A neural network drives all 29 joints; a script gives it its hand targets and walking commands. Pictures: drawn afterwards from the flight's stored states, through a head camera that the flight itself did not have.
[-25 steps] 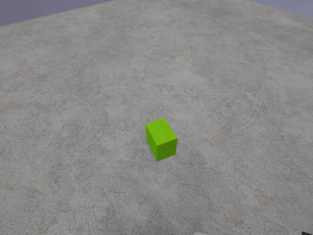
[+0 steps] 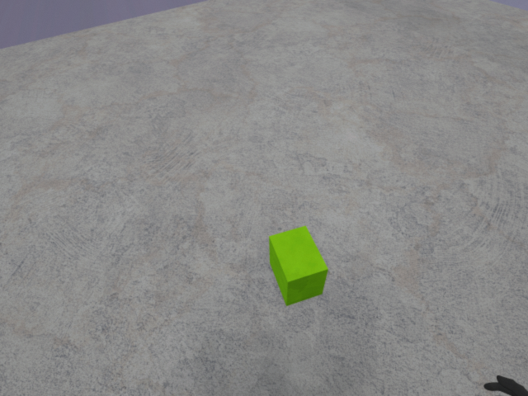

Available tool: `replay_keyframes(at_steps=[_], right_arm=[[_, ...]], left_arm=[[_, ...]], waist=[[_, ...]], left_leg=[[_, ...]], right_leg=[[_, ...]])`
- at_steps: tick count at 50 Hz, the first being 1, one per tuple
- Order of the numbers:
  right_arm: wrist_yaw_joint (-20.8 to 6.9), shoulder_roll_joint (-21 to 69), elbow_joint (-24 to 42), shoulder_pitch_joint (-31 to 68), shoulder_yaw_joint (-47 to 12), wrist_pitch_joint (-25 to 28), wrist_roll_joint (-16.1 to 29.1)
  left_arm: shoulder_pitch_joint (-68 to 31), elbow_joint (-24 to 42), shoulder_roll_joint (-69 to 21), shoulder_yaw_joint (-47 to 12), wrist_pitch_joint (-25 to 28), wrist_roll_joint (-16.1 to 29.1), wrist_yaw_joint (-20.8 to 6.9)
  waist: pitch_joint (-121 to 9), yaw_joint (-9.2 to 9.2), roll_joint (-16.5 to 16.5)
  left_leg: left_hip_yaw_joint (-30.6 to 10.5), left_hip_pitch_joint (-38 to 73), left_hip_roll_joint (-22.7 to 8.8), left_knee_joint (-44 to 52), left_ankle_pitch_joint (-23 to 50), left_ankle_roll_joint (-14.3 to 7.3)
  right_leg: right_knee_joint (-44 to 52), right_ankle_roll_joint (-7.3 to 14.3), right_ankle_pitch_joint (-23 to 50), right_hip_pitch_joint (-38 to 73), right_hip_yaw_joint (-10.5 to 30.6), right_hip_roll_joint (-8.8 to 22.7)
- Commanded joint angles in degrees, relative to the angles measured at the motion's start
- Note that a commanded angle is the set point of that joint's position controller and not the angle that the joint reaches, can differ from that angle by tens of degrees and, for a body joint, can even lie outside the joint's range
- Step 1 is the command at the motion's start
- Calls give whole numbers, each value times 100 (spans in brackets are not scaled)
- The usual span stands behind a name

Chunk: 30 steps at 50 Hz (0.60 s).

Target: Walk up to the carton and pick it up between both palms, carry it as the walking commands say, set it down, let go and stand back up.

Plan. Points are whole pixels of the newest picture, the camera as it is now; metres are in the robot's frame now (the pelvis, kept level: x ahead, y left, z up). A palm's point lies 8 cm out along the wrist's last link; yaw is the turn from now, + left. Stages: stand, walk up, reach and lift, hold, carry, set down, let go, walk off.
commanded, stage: walk up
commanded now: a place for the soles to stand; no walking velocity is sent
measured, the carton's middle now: (296, 265) +0.70 -0.03 -0.65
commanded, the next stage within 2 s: none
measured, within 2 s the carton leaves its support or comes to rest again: neither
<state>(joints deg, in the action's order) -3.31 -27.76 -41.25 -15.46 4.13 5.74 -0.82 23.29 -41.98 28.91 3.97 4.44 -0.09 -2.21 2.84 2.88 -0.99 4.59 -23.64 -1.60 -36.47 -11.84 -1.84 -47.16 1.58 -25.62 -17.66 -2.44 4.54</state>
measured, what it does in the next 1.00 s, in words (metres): walks ahead: right foot, then left foot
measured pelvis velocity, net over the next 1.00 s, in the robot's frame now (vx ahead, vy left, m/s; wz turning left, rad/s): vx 0.16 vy -0.02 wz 0.03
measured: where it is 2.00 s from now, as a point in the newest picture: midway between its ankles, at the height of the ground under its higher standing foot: (340, 377)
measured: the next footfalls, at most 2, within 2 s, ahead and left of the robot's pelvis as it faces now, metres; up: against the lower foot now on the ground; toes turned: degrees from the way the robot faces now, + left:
right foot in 0.28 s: +0.22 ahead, -0.14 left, +0.00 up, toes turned -2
left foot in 0.50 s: +0.20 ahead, +0.12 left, +0.00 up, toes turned +4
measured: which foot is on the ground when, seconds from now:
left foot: down 0.00-0.28, up 0.30-0.48, down 0.50-1.00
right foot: up 0.00-0.26, down 0.28-1.00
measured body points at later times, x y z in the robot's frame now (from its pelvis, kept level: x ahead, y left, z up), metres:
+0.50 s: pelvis +0.12 -0.02 +0.00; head +0.15 -0.03 +0.45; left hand +0.23 +0.33 -0.07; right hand +0.20 -0.35 -0.11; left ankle +0.16 +0.11 -0.72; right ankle +0.18 -0.14 -0.72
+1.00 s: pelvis +0.16 -0.02 +0.02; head +0.16 -0.02 +0.47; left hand +0.27 +0.31 -0.08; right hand +0.31 -0.33 -0.08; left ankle +0.16 +0.11 -0.72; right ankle +0.18 -0.14 -0.72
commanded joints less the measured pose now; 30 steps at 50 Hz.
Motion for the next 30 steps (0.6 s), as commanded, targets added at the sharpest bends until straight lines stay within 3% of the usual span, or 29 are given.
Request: replay_keyframes(at_steps=[1,2,4,5,7,10,12,13,14,15,16,17,18,20,21,22,24,25,26,27,28,30], right_arm=[[130,-1755,109,-1133,547,39,162],[144,-1526,122,-965,471,20,194],[160,-1336,146,-587,365,-6,143],[147,-1314,158,-538,345,-11,89],[114,-1323,188,-567,336,-1,29],[132,-1260,259,-245,257,-65,16],[152,-1131,238,-163,165,-141,60],[170,-976,219,-193,86,-176,67],[203,-694,201,-300,-26,-196,61],[226,-397,260,-328,-115,-230,79],[329,-801,135,-442,-18,-285,75],[359,-1044,13,-542,44,-297,84],[366,-994,-93,-644,31,-288,76],[351,-849,-343,-810,16,-276,70],[325,-775,-444,-829,12,-283,70],[318,-727,-529,-826,21,-293,72],[337,-702,-626,-668,36,-277,21],[351,-828,-634,-569,64,-253,-24],[368,-1150,-558,-267,95,-200,-69],[348,-1351,-557,269,74,-183,-4],[320,-1166,-634,476,4,-214,28],[300,-877,-798,707,-106,-287,89]], left_arm=[[-371,510,1019,170,22,-42,159],[-295,366,1041,173,27,-12,150],[-98,163,991,182,25,-14,89],[37,35,939,199,16,-38,22],[-144,46,773,230,-7,-51,-60],[-323,-64,576,238,9,-57,-41],[-276,-181,583,276,42,-76,30],[-231,-224,673,305,66,-98,78],[-110,-248,862,352,93,-126,137],[-111,-188,1427,420,135,-115,189],[-67,-168,1621,465,96,-65,175],[-272,-128,1434,391,60,-20,183],[-482,-99,1254,322,27,14,203],[-814,-100,1084,232,-19,9,221],[-930,-112,1060,195,-34,-13,208],[-1043,-123,1045,159,-57,-9,196],[-1188,-157,878,45,-110,33,189],[-1288,-135,703,-21,-127,61,194],[-1162,-128,414,-82,-159,119,203],[-1060,-303,448,-97,-207,144,250],[-1089,-494,565,-75,-215,118,260],[-1215,-685,726,-47,-139,35,261]], waist=[[-305,-780,547],[-93,-608,391],[71,-423,828],[36,-421,1069],[69,-435,1211],[114,-307,1181],[-85,-162,932],[-230,-80,691],[-335,16,11],[-335,3,-1163],[-339,51,-975],[-238,-40,-648],[-167,-131,-627],[-274,-239,-928],[-369,-264,-1026],[-434,-310,-1037],[-455,-430,-841],[-466,-463,-574],[-437,-254,256],[-304,-80,652],[-242,-53,428],[-291,-113,253]], left_leg=[[-4208,2398,-2476,2150,-2554,-1502],[-3528,2014,-2167,2042,-1915,-1474],[-2117,1323,-1549,1950,-1135,-1177],[-1669,1020,-1371,1890,-777,-1169],[-1418,634,-1302,1896,-845,-1227],[-1142,72,-1166,1630,-549,-1077],[-901,-222,-1014,1014,-357,-814],[-760,-381,-878,518,-406,-615],[-495,-669,-610,-340,-706,-388],[-62,-1470,95,-1677,-1720,19],[-562,-1518,-38,-2195,-2185,2],[-703,-1430,-161,-2420,-1998,-21],[-664,-1264,-255,-2296,-1783,-10],[-431,-485,-301,-1510,-1616,25],[-265,13,-211,-1175,-1499,28],[-124,407,-102,-835,-1190,27],[-150,1093,28,95,-427,-62],[-635,1324,-247,439,-163,-141],[-1964,1034,-1063,1045,-223,-356],[-2497,389,-1562,1269,-287,-772],[-2063,127,-1358,1140,-252,-753],[-1181,62,-740,657,-43,-291]], right_leg=[[-2106,-34,-141,-2943,636,-48],[-1982,-55,108,-2755,623,78],[-1109,-90,191,-2115,455,260],[-835,-110,189,-1742,242,178],[-329,-103,334,-1319,62,106],[537,-34,989,-518,-158,-116],[1123,49,1366,288,-231,-347],[1367,120,1217,745,-106,-424],[1938,244,792,1122,689,65],[2942,854,-328,1125,3043,1481],[3095,1416,-226,917,3629,2000],[2832,1506,276,825,3230,1876],[2660,1389,870,598,2659,1642],[2357,1095,1878,175,1582,1164],[2205,1013,2364,-74,1254,1022],[2024,950,2539,-260,1062,937],[1598,658,1932,-672,850,768],[1342,420,1512,-935,811,693],[786,119,856,-1041,555,266],[683,-14,222,-564,147,-168],[961,19,185,-83,167,-170],[1496,148,1006,273,508,110]])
